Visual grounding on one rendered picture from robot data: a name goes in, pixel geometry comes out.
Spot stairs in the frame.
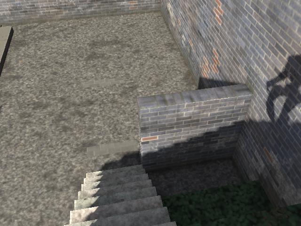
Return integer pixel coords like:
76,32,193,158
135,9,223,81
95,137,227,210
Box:
64,164,177,226

